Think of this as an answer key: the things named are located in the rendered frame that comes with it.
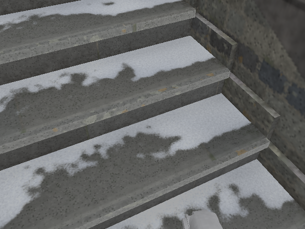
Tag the robot right thigh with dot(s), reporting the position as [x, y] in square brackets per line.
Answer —
[201, 219]

